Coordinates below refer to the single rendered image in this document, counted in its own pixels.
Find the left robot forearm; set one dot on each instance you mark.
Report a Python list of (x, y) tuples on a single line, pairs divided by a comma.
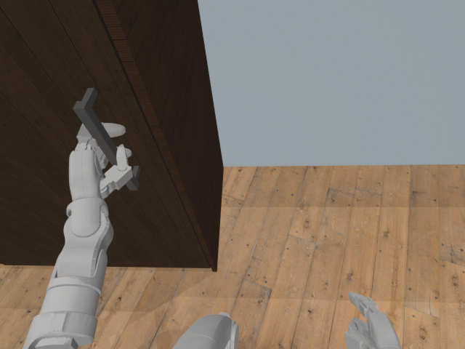
[(67, 317)]

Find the wardrobe door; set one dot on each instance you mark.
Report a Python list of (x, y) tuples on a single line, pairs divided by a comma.
[(51, 52)]

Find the right robot hand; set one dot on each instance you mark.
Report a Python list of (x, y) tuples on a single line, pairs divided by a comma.
[(377, 333)]

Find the left robot thigh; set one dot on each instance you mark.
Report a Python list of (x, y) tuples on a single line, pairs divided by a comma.
[(210, 332)]

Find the left robot hand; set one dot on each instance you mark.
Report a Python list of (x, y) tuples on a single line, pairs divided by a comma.
[(87, 161)]

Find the handle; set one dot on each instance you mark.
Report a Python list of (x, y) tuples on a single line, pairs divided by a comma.
[(88, 117)]

